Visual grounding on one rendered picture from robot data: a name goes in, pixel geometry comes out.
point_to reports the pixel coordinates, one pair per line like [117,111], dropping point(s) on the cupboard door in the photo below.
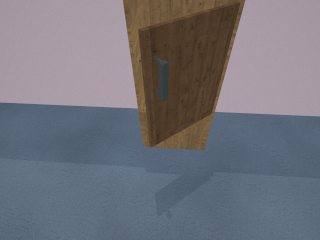
[196,47]

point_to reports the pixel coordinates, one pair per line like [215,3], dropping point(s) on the handle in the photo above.
[163,74]

